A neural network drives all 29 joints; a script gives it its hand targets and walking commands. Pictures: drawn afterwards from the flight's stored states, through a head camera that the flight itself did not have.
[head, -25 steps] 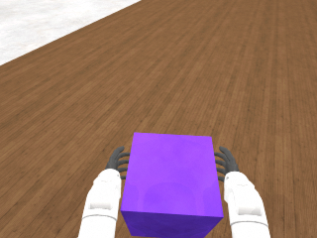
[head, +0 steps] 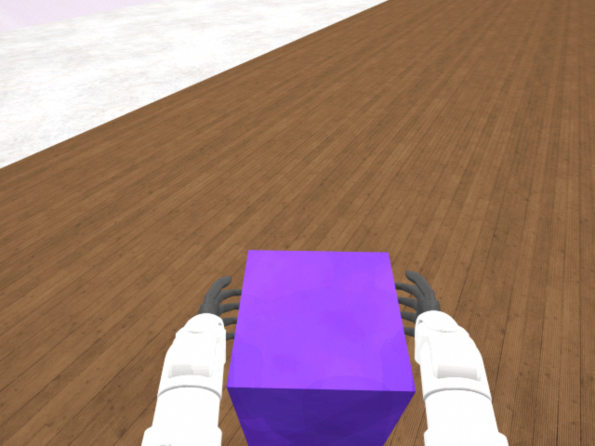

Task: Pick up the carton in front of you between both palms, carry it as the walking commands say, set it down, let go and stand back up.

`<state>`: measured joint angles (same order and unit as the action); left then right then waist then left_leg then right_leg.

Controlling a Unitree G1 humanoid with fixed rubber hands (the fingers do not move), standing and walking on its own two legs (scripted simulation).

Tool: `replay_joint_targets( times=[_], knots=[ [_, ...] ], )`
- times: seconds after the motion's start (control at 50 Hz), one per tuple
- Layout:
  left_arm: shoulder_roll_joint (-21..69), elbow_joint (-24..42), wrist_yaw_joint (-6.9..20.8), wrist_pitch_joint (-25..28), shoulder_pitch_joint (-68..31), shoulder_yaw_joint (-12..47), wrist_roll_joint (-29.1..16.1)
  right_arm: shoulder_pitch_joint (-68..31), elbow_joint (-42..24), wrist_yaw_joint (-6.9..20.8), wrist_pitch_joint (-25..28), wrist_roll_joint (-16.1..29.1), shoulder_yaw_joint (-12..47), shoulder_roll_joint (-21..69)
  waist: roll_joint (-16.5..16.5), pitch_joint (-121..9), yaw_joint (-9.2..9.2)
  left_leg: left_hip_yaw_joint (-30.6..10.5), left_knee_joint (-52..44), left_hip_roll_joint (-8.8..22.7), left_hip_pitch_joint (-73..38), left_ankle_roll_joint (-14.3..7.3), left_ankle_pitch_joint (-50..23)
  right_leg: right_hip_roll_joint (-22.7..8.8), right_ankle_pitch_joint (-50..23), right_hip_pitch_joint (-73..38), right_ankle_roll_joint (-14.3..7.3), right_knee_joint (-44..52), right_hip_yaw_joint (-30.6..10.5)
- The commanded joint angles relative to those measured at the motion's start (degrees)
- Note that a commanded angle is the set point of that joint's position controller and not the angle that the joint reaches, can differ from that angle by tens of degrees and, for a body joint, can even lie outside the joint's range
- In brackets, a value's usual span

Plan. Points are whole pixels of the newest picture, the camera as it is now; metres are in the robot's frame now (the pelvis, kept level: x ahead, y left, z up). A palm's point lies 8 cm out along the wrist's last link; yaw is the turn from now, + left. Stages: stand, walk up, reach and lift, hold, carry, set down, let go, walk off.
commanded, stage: hold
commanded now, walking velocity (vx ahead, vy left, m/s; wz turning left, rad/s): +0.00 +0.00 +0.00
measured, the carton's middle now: (316, 353) +0.30 +0.00 -0.04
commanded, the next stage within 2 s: set down in 0.14 s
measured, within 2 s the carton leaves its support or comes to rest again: neither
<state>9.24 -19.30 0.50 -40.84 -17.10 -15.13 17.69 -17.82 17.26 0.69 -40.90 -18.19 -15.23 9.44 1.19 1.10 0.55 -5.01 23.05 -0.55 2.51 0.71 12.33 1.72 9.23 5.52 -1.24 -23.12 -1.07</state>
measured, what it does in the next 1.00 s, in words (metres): lowers itself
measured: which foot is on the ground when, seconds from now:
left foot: down 0.00-1.00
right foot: down 0.00-1.00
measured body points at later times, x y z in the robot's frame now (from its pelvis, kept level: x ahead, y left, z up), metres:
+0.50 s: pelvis +0.01 +0.01 -0.01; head +0.03 +0.00 +0.44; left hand +0.35 +0.14 -0.01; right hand +0.34 -0.16 +0.00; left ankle +0.02 +0.14 -0.74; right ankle +0.05 -0.10 -0.74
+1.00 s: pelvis -0.03 +0.03 -0.12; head +0.18 +0.01 +0.27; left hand +0.39 +0.12 -0.21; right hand +0.36 -0.18 -0.19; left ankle +0.02 +0.14 -0.74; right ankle +0.05 -0.11 -0.74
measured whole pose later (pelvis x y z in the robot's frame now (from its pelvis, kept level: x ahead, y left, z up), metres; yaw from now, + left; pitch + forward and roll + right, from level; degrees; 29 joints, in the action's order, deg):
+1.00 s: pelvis -0.03 +0.03 -0.12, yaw +0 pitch +35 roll +0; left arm 6.7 -33.4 -4.6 -11.8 -37.5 -20.4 12.0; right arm -37.2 27.7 1.2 -12.1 -14.5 -29.1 8.3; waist 2.6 -8.4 4.9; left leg -4.2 67.4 -5.9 78.7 0.3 23.8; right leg 2.4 19.4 81.2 2.3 -65.4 -5.1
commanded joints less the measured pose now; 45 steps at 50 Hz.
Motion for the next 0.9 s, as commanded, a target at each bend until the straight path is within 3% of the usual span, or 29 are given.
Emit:
replay_joint_targets(
  times=[0.0, 0.22, 0.36, 0.44, 0.5, 0.54, 0.64, 0.74, 0.8, 0.88],
  knots=[
    [53.6, 2.8, 15.5, 3.2, -32.4, 28.6, -15.6, -25.9, 2.4, 15.4, 1.0, 15.4, 30.4, 56.2, -3.1, -10.8, -0.58, 0.9, -5.2, -4.5, 8.2, -2.8, 3.6, 0.5, 3.8, -9.3, 1.9, 5.4, -4.5],
    [53.3, 1.5, 15.0, 3.3, -33.8, 27.4, -14.8, -27.6, 4.0, 14.9, 1.4, 14.6, 28.2, 55.2, -2.8, -10.9, -0.09, 1.0, -4.7, -4.8, 9.3, -2.5, 2.1, 0.6, -1.4, -10.4, 1.9, 4.4, -4.3],
    [52.3, -10.4, 13.7, 8.2, -39.3, 16.8, -7.5, -33.9, 13.6, 14.2, 6.6, 7.4, 15.5, 50.2, -1.1, -7.2, 2.15, 0.7, -0.7, -4.6, 15.4, -2.2, 5.4, 1.8, 1.8, -4.6, 0.7, 0.4, -2.9],
    [46.6, -14.9, 11.0, 13.2, -38.1, 9.2, -1.8, -33.2, 16.6, 12.6, 11.6, 1.7, 7.8, 43.8, -0.5, -7.4, 3.22, 0.6, 3.1, -4.9, 20.9, -1.7, 1.7, 2.6, -3.6, 1.1, 0.6, -4.2, -2.2],
    [41.8, -16.3, 9.2, 18.9, -34.7, 6.9, 0.1, -29.6, 17.5, 11.9, 16.9, -0.9, 5.1, 39.4, -0.5, -10.9, 3.46, 0.8, 6.2, -5.5, 25.5, -1.0, -3.8, 3.2, -9.9, 6.5, 1.0, -8.4, -2.0],
    [41.1, -16.0, 8.3, 23.4, -34.2, 8.3, -0.4, -29.3, 17.4, 12.1, 21.2, -0.6, 6.2, 38.7, 0.0, -15.3, 3.06, 0.7, 9.0, -6.0, 27.8, -0.5, -7.5, 3.7, -12.9, 10.5, 1.0, -11.8, -2.1],
    [44.9, -14.6, 6.3, 33.0, -38.7, 18.6, -4.9, -33.8, 17.4, 12.8, 30.7, 3.5, 13.9, 41.9, 0.9, -33.4, 3.6, 0.2, 18.3, -6.8, 31.8, 0.7, -17.0, 4.8, -18.5, 20.8, 1.2, -21.5, -1.0],
    [48.4, -10.3, 4.8, 36.6, -43.3, 28.5, -8.9, -37.3, 14.4, 12.7, 34.4, 7.1, 21.2, 44.3, 1.6, -53.6, 5.32, 0.3, 27.7, -7.1, 35.2, 1.9, -23.0, 5.6, -21.4, 29.5, 2.1, -30.2, 0.4],
    [48.5, -8.9, 4.9, 35.6, -45.1, 31.1, -10.3, -38.4, 13.0, 12.7, 33.4, 7.9, 22.6, 44.9, 1.5, -58.3, 6.14, 1.0, 31.2, -7.7, 40.7, 2.2, -18.7, 6.0, -18.7, 34.3, 2.3, -33.8, 0.9],
    [48.2, -10.9, 6.5, 32.6, -48.4, 30.4, -10.6, -41.1, 14.8, 13.1, 30.2, 8.1, 21.7, 46.4, 2.3, -56.4, 6.23, 2.6, 34.3, -8.5, 51.1, 1.8, -5.8, 6.1, -8.9, 41.4, 2.4, -37.5, 1.4]
  ],
)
